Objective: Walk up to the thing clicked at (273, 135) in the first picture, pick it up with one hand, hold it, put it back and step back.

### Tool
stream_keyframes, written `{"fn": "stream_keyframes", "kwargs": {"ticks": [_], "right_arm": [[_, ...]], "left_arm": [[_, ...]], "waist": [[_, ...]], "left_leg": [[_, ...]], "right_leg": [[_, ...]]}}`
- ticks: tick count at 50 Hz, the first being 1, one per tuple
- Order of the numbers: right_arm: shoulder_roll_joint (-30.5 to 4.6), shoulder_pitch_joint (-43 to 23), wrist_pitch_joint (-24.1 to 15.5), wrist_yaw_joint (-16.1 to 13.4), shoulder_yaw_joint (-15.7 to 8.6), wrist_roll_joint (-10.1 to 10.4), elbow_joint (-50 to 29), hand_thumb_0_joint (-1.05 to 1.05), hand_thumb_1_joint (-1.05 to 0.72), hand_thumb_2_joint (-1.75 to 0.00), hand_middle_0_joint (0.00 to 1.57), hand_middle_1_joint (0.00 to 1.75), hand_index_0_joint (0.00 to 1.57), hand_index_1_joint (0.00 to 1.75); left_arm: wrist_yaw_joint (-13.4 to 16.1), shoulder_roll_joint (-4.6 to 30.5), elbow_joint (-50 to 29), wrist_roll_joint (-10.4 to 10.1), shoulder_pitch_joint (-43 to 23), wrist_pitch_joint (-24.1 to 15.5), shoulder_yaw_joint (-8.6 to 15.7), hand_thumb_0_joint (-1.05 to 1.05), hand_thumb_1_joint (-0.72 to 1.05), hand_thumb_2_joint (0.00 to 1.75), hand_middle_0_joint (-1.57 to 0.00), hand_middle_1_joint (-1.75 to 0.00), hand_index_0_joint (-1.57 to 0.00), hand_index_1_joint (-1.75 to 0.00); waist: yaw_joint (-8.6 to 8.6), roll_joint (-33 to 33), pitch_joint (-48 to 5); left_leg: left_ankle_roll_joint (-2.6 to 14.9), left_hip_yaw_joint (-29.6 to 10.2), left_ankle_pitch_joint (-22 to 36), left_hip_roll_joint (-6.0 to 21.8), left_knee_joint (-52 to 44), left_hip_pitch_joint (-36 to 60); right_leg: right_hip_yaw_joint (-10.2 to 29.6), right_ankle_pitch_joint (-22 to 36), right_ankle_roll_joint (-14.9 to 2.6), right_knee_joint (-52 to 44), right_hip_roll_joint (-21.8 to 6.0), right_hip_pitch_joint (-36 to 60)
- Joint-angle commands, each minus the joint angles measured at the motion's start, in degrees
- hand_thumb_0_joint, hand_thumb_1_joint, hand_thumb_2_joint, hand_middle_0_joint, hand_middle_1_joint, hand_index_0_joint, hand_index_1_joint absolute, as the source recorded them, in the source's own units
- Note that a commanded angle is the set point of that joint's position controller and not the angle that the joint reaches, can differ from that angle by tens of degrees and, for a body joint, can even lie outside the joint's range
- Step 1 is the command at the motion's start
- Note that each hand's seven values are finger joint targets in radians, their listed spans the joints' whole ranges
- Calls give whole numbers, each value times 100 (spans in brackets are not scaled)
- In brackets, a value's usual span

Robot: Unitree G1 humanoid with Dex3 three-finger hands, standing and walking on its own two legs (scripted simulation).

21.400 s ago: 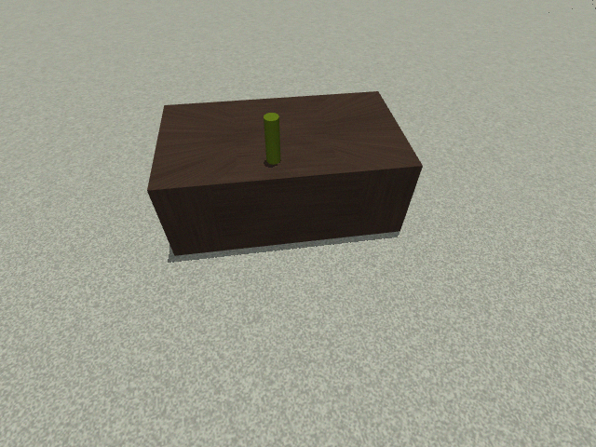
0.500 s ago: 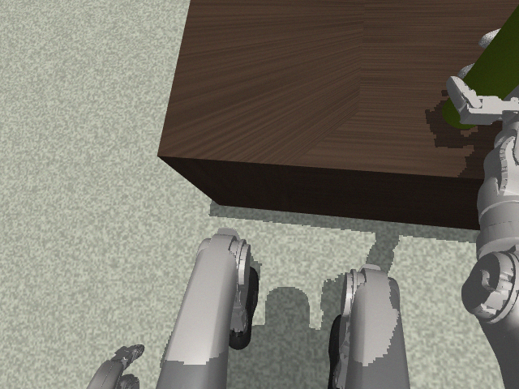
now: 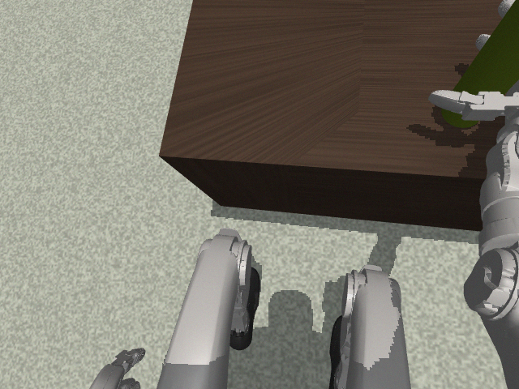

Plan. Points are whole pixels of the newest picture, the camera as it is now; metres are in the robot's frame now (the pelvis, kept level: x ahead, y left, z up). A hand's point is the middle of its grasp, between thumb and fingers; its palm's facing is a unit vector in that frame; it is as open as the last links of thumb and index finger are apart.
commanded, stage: withdraw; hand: right
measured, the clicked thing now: (498, 66) +0.56 -0.19 +0.03
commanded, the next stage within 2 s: rise in 0.34 s
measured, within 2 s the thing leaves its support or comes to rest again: rests again in 0.34 s
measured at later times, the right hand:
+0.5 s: hand out of the picture +0.56 -0.27 +0.14, palm faces +0.23 +0.97 -0.11, open 16.7 cm
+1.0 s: hand out of the picture +0.49 -0.32 +0.21, palm faces +0.32 +0.85 -0.42, open 17.3 cm
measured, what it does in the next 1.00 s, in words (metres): rises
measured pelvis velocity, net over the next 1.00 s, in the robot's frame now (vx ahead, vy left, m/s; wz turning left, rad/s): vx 0.06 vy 0.00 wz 0.03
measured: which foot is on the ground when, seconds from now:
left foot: down 0.00-1.00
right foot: down 0.00-1.00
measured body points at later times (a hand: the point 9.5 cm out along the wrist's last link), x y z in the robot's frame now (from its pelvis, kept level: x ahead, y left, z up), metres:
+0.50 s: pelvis +0.02 +0.00 +0.08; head +0.22 -0.02 +0.49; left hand +0.06 +0.29 -0.03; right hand +0.54 -0.32 +0.15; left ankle +0.13 +0.15 -0.42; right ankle +0.06 -0.11 -0.42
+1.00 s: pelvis +0.06 +0.00 +0.24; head +0.19 -0.02 +0.67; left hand +0.08 +0.29 +0.14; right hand +0.47 -0.36 +0.24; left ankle +0.13 +0.15 -0.42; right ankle +0.06 -0.12 -0.42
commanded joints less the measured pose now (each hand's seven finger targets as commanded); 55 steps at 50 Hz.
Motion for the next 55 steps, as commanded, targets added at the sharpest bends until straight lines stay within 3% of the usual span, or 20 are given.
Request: {"fn": "stream_keyframes", "kwargs": {"ticks": [1, 3, 6, 8, 12, 14, 17, 23, 24, 25, 27, 30, 33, 36, 39, 41, 43, 47, 53, 55], "right_arm": [[-1211, -2237, -352, -50, -108, 52, -1076, 0, 21, -31, 32, 31, 32, 31], [-1746, -2739, -416, -103, -284, -16, -1690, 0, 21, -28, 29, 28, 28, 28], [-1789, -2564, -284, -47, -327, 3, -1661, 0, 24, -25, 24, 23, 24, 23], [-2311, -2937, -228, -24, -503, 11, -2266, 0, 28, -19, 20, 17, 19, 17], [-2519, -2546, 157, 144, -633, 84, -2021, 0, 36, -9, 10, 7, 9, 7], [-2121, -2274, 382, 317, -438, 161, -1633, 0, 37, -8, 9, 6, 8, 6], [-2629, -2178, 542, 500, -692, 240, -1885, 0, 42, -7, 7, 5, 7, 5], [-1931, -1153, 807, 962, -403, 540, -1366, 0, 41, -6, 6, 4, 7, 4], [-3042, -493, 1289, 620, -480, -403, -449, 0, 41, -9, 5, 6, 6, 6], [-2621, -902, 1432, 449, -260, -275, -1085, 0, 45, -8, 5, 6, 6, 6], [-2976, -1770, 1495, 273, -251, -423, -2103, 0, 49, -7, 5, 6, 6, 6], [-3590, -1317, 1719, -77, -481, -622, -1731, 0, 48, -8, 5, 6, 6, 6], [-3741, -1444, 1784, -380, -460, -700, -1507, 0, 53, -7, 6, 6, 6, 6], [-3043, -1285, 1878, -540, -7, -680, -341, 0, 50, -8, 6, 6, 6, 6], [-3180, -1048, 1946, -672, -91, -642, -72, 0, 48, -10, 6, 7, 6, 7], [-2454, -347, 2089, -642, 275, -564, 687, 0, 51, -8, 6, 6, 6, 6], [-2584, -326, 2132, -678, 232, -511, 292, 0, 51, -8, 6, 6, 6, 6], [-2026, 694, 2345, -688, 497, -372, 131, 0, 52, -7, 6, 6, 6, 6], [-1530, 2308, 2520, -865, 724, -69, -1660, 0, 53, -7, 6, 6, 6, 6], [-1624, 2441, 2510, -1007, 674, 22, -2686, 0, 53, -7, 6, 6, 6, 6]], "left_arm": [[73, 1210, -56, 7, 1263, -12, 473, 0, 92, 88, -21, -31, -21, -30], [83, 1200, -163, -9, 1216, 15, 450, 0, 91, 88, -21, -30, -21, -30], [124, 1290, -142, -28, 1253, 54, 486, 0, 90, 89, -21, -30, -21, -30], [166, 1212, -266, -82, 1236, 68, 410, 0, 90, 89, -21, -30, -20, -30], [259, 1293, -268, -191, 1302, 112, 487, 0, 88, 90, -21, -30, -20, -30], [311, 1283, -242, -262, 1284, 63, 509, 0, 88, 90, -21, -30, -20, -30], [376, 1312, -252, -346, 1282, 24, 503, 0, 87, 90, -21, -29, -20, -30], [399, 1132, -297, -443, 1195, -95, 478, 0, 85, 91, -20, -30, -20, -31], [372, 1140, -254, -480, 1259, 73, 496, 0, 86, 91, -21, -31, -20, -31], [339, 1146, -404, -500, 1270, 154, 538, 0, 85, 91, -21, -31, -20, -31], [267, 1069, -582, -493, 1238, 272, 503, 0, 86, 91, -21, -30, -20, -31], [304, 1176, -430, -530, 1352, 292, 567, 0, 85, 91, -20, -29, -19, -31], [400, 1114, -329, -497, 1429, 356, 497, 0, 90, 90, -20, -29, -20, -30], [490, 1035, -125, -479, 1449, 325, 435, 0, 90, 90, -20, -29, -20, -30], [540, 1079, -151, -468, 1401, 309, 407, 0, 90, 90, -20, -29, -20, -30], [543, 1033, -217, -478, 1397, 312, 386, 0, 90, 90, -20, -29, -20, -30], [554, 1049, -227, -481, 1428, 325, 405, 0, 90, 90, -20, -29, -20, -29], [553, 990, -439, -583, 1307, 343, 424, 0, 90, 90, -20, -29, -20, -29], [659, 833, -606, -716, 973, 323, 452, 0, 90, 90, -20, -29, -20, -30], [743, 773, -627, -723, 862, 296, 426, 0, 90, 90, -20, -29, -20, -30]], "waist": [[195, -740, -3886], [72, -960, -4227], [89, -1082, -4499], [-53, -1176, -4883], [-78, -1041, -4856], [54, -751, -4485], [-96, -791, -4265], [-110, -527, -3185], [-493, -592, -3205], [-320, -636, -3328], [-444, -906, -4054], [-514, -973, -3894], [-479, -1059, -3539], [-188, -847, -2528], [-351, -863, -2415], [-239, -476, -2046], [-361, -632, -2294], [-493, -456, -2014], [-862, -524, -2071], [-934, -759, -1954]], "left_leg": [[370, 193, 490, -181, -812, 3053], [375, 171, 410, -187, -881, 3105], [378, 200, 523, -180, -933, 3255], [386, 170, 656, -194, -1064, 3608], [377, 140, 651, -227, -1431, 4147], [359, 174, 522, -252, -1652, 4146], [362, 171, 526, -271, -1881, 4283], [407, 210, 573, -328, -2420, 4422], [388, 197, 523, -399, -2713, 4641], [385, 220, 624, -404, -2873, 4843], [376, 180, 853, -417, -3098, 5360], [366, 200, 1062, -439, -3456, 5756], [357, 196, 1209, -467, -3963, 6143], [340, 238, 1070, -532, -4565, 6139], [359, 260, 1144, -557, -4976, 6618], [351, 317, 1445, -591, -5199, 6818], [385, 290, 1977, -588, -5315, 7329], [407, 393, 1961, -634, -5669, 7717], [402, 471, 1945, -638, -6150, 8686], [404, 451, 1863, -625, -6334, 8852]], "right_leg": [[-147, 1110, -88, -1665, -24, 1693], [-148, 1060, -88, -1795, -29, 1978], [-94, 1212, -57, -1926, -50, 2441], [-107, 1373, -56, -2078, -60, 2675], [-125, 1315, -71, -2381, -88, 2854], [-72, 1156, -88, -2541, -105, 2814], [-30, 1213, -89, -2771, -140, 3037], [34, 1342, -105, -3201, -219, 3170], [-14, 1522, -64, -3600, -230, 3908], [52, 1604, -52, -3725, -262, 4095], [56, 1841, -37, -3987, -275, 4771], [76, 2200, 5, -4288, -312, 5293], [5, 2420, 26, -4717, -333, 5787], [-34, 2151, -3, -5142, -343, 5890], [-82, 2259, 1, -5527, -349, 6233], [-120, 2583, -19, -5630, -356, 6282], [-174, 3101, -4, -5743, -366, 6527], [-112, 3200, 18, -6261, -399, 6926], [-79, 3228, 93, -6990, -381, 7717], [-122, 3096, 106, -7198, -365, 7945]]}}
